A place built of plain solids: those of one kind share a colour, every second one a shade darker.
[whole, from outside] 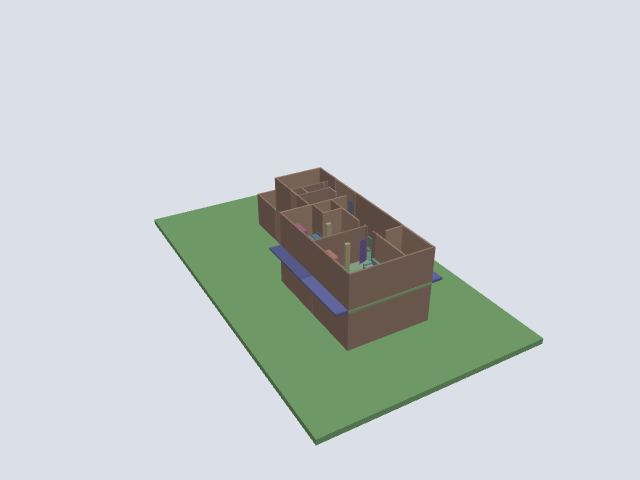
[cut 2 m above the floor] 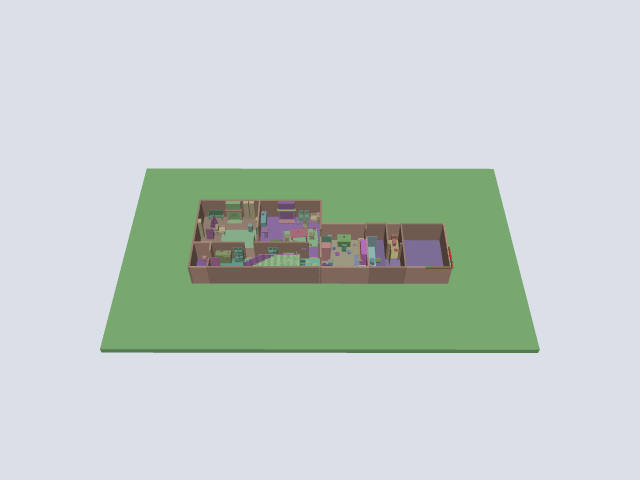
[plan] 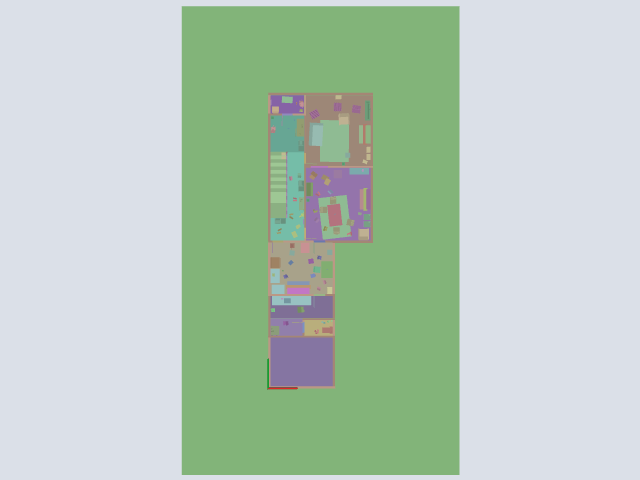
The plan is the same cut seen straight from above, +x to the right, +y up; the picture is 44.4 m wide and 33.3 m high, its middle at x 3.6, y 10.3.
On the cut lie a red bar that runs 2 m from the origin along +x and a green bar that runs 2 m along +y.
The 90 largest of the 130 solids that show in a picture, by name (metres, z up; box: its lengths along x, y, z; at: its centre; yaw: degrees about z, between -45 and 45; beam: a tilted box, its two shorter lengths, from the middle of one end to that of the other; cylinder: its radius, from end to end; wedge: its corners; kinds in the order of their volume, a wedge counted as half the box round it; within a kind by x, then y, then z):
{
 "under_1": {"box": [19.28, 32.51, 0.5], "at": [3.64, 10.25, -0.33]},
 "wall_1": {"box": [0.16, 3.37, 3.47], "at": [0.08, 1.84, 1.44]},
 "wall_2": {"box": [0.16, 2.76, 3.47], "at": [0.08, 5.04, 1.44]},
 "wall_3": {"box": [0.16, 2.71, 2.97], "at": [0.08, 5.53, 4.96]},
 "wall_4": {"box": [0.16, 3.58, 3.47], "at": [0.08, 8.34, 1.44]},
 "wall_5": {"box": [0.16, 3.12, 2.97], "at": [0.08, 8.57, 4.96]},
 "wall_6": {"box": [0.16, 6.43, 2.97], "at": [0.08, 13.47, 4.96]},
 "wall_7": {"box": [0.16, 8.68, 3.47], "at": [0.08, 14.6, 1.44]},
 "wall_8": {"box": [0.16, 3.53, 2.97], "at": [0.08, 18.58, 4.96]},
 "wall_9": {"box": [0.16, 1.28, 3.47], "at": [0.08, 19.71, 1.44]},
 "wall_10": {"box": [0.96, 0.13, 3.47], "at": [0.48, 19.0, 1.44]},
 "wall_11": {"box": [1.7, 0.13, 2.97], "at": [0.85, 16.75, 4.96]},
 "wall_12": {"box": [0.13, 1.01, 2.97], "at": [1.48, 8.74, 4.96]},
 "wall_13": {"box": [3.16, 0.13, 3.47], "at": [1.58, 6.49, 1.44]},
 "wall_14": {"box": [2.11, 0.13, 3.47], "at": [2.1, 10.19, 1.44]},
 "wall_15": {"box": [0.93, 0.13, 3.47], "at": [2.17, 19.0, 1.44]},
 "wall_16": {"box": [4.65, 0.16, 3.47], "at": [2.33, 0.08, 1.44]},
 "wall_17": {"box": [4.65, 0.13, 3.47], "at": [2.33, 3.6, 1.44]},
 "wall_18": {"box": [4.65, 0.16, 2.97], "at": [2.33, 4.09, 4.96]},
 "wall_19": {"box": [0.13, 1.6, 2.97], "at": [2.56, 11.06, 4.96]},
 "wall_20": {"box": [0.13, 2.43, 2.97], "at": [2.56, 13.2, 4.96]},
 "wall_21": {"box": [0.13, 4.16, 3.47], "at": [2.56, 13.23, 1.44]},
 "wall_22": {"box": [0.13, 2.61, 3.47], "at": [2.56, 17.63, 1.44]},
 "wall_23": {"box": [0.13, 3.53, 2.97], "at": [2.56, 18.58, 4.96]},
 "wall_24": {"box": [0.13, 1.28, 3.47], "at": [2.56, 19.71, 1.44]},
 "wall_25": {"box": [3.69, 0.13, 2.97], "at": [2.81, 6.95, 4.96]},
 "wall_26": {"box": [3.24, 0.13, 2.97], "at": [3.03, 8.17, 4.96]},
 "wall_27": {"box": [1.87, 0.13, 2.97], "at": [3.44, 11.92, 4.96]},
 "wall_28": {"box": [2.26, 0.13, 3.47], "at": [3.52, 4.82, 1.44]},
 "wall_29": {"box": [7.28, 0.16, 6.74], "at": [3.64, 20.43, 3.07]},
 "wall_30": {"box": [6.23, 0.13, 2.97], "at": [4.17, 10.19, 4.96]},
 "wall_31": {"box": [0.13, 1.6, 2.97], "at": [4.3, 11.06, 4.96]},
 "wall_32": {"box": [0.16, 3.37, 3.47], "at": [4.57, 1.84, 1.44]},
 "wall_33": {"box": [0.16, 1.09, 3.47], "at": [4.57, 4.21, 1.44]},
 "wall_34": {"box": [0.16, 2.71, 2.97], "at": [4.57, 5.53, 4.96]},
 "wall_35": {"box": [0.16, 1.54, 3.47], "at": [4.57, 5.65, 1.44]},
 "wall_36": {"box": [0.16, 1.09, 2.97], "at": [4.57, 7.56, 4.96]},
 "wall_37": {"box": [0.16, 3.55, 3.47], "at": [4.57, 8.32, 1.44]},
 "wall_38": {"box": [0.16, 1.87, 2.97], "at": [4.57, 9.17, 4.96]},
 "wall_39": {"box": [4.78, 0.13, 2.97], "at": [4.89, 15.37, 4.96]},
 "wall_40": {"box": [3.32, 0.13, 3.47], "at": [5.62, 10.19, 1.44]},
 "wall_41": {"box": [3.12, 0.13, 3.47], "at": [5.72, 15.37, 1.44]},
 "wall_42": {"box": [2.79, 0.031, 6.74], "at": [5.88, 10.11, 3.07]},
 "wall_43": {"box": [0.16, 5.05, 6.74], "at": [7.2, 12.78, 3.07]},
 "wall_44": {"box": [0.16, 4.91, 6.74], "at": [7.2, 17.89, 3.07]},
 "stair_1": {"box": [1.09, 0.79, 3.23], "at": [0.7, 12.22, 1.31]},
 "stair_2": {"box": [1.09, 1.04, 3.04], "at": [0.7, 12.35, 1.22]},
 "stair_3": {"box": [1.09, 1.3, 2.86], "at": [0.7, 12.48, 1.13]},
 "stair_4": {"box": [1.09, 1.55, 2.68], "at": [0.7, 12.6, 1.04]},
 "stair_5": {"box": [1.09, 1.8, 2.49], "at": [0.7, 12.73, 0.95]},
 "stair_6": {"box": [1.09, 2.06, 2.31], "at": [0.7, 12.86, 0.86]},
 "stair_7": {"box": [1.09, 2.31, 2.13], "at": [0.7, 12.98, 0.76]},
 "stair_8": {"box": [1.09, 2.56, 1.95], "at": [0.7, 13.11, 0.67]},
 "stair_9": {"box": [1.09, 2.82, 1.76], "at": [0.7, 13.24, 0.58]},
 "stair_10": {"box": [1.09, 3.07, 1.58], "at": [0.7, 13.36, 0.49]},
 "stair_11": {"box": [1.09, 3.32, 1.4], "at": [0.7, 13.49, 0.4]},
 "stair_12": {"box": [1.09, 3.58, 1.21], "at": [0.7, 13.62, 0.31]},
 "stair_13": {"box": [1.09, 3.83, 1.03], "at": [0.7, 13.74, 0.22]},
 "stair_14": {"box": [1.09, 4.08, 0.85], "at": [0.7, 13.87, 0.12]},
 "stair_15": {"box": [1.09, 4.34, 0.67], "at": [0.7, 14.0, 0.03]},
 "stair_16": {"box": [1.09, 4.59, 0.48], "at": [0.7, 14.12, -0.06]},
 "floor_dining_1": {"box": [4.49, 5.05, 0.5], "at": [4.88, 12.78, -0.25]},
 "floor_parlour_1": {"box": [4.49, 4.91, 0.5], "at": [4.88, 17.89, -0.25]},
 "floor_kitchen_1": {"box": [4.33, 3.58, 0.5], "at": [2.33, 8.34, -0.25]},
 "floor_hall_1": {"box": [2.34, 1.57, 0.5], "at": [1.33, 11.04, -0.25]},
 "floor_hall_2": {"box": [2.34, 2.55, 0.5], "at": [1.33, 17.66, -0.25]},
 "floor_hall_3": {"box": [1.25, 4.56, 0.5], "at": [1.88, 14.11, -0.25]},
 "floor_landlady_1": {"box": [4.33, 3.37, 0.5], "at": [2.33, 1.84, -0.25]},
 "floor_scullery_1": {"box": [2.23, 1.22, 0.5], "at": [1.27, 4.27, -0.25]},
 "floor_scullery_2": {"box": [4.33, 1.54, 0.5], "at": [2.33, 5.65, -0.25]},
 "upper_floor_front_room_1": {"box": [4.49, 4.91, 0.16], "at": [4.88, 17.89, 3.4]},
 "fixture_breast_kitchen_1": {"box": [1.55, 0.44, 3.22], "at": [2.1, 6.77, 1.56]},
 "upper_floor_next_1": {"box": [1.0, 5.05, 0.16], "at": [7.78, 12.78, 3.4]},
 "upper_floor_next_2": {"box": [1.0, 4.91, 0.16], "at": [7.78, 17.89, 3.4]},
 "floor_vestibule_1": {"box": [2.34, 1.28, 0.5], "at": [1.33, 19.71, -0.25]},
 "fixture_breast_parlour_1": {"box": [0.36, 1.26, 3.22], "at": [6.94, 17.63, 1.56]},
 "fixture_breast_dining_1": {"box": [0.32, 1.41, 3.22], "at": [6.96, 13.12, 1.56]},
 "fixture_breast_front_room_1": {"box": [0.37, 1.26, 3.02], "at": [6.93, 17.63, 4.93]},
 "fixture_breast_back_room_1": {"box": [0.32, 1.41, 3.02], "at": [6.96, 13.12, 4.93]},
 "floor_wc_down_1": {"box": [1.97, 1.09, 0.5], "at": [3.5, 4.21, -0.25]},
 "upper_floor_landing_1": {"box": [1.25, 4.86, 0.16], "at": [1.88, 14.26, 3.4]},
 "rug_1": {"box": [2.0, 2.9, 0.08], "at": [4.61, 17.16, -0.03], "yaw": -0.6},
 "rug_2": {"box": [2.0, 2.9, 0.08], "at": [4.62, 11.88, -0.03], "yaw": 6.6},
 "fridge_flat_1": {"box": [0.6, 0.73, 1.66], "at": [2.57, 9.75, 0.83]},
 "chest_drawers_1": {"box": [0.5, 1.24, 1.03], "at": [2.24, 18.1, 0.52]},
 "kitchen_table_1": {"box": [0.71, 1.06, 0.72], "at": [4.08, 8.24, 0.36]},
 "sofa_1": {"box": [0.93, 1.6, 0.34], "at": [3.33, 17.63, 0.28], "yaw": -2.8},
 "range_flat_1": {"box": [0.65, 0.76, 0.94], "at": [0.49, 8.73, 0.47]},
 "sideboard_1": {"box": [1.35, 0.45, 0.71], "at": [6.33, 15.07, 0.51]},
 "stair_guard_1": {"box": [0.08, 4.86, 0.95], "at": [1.29, 14.26, 3.95]}
}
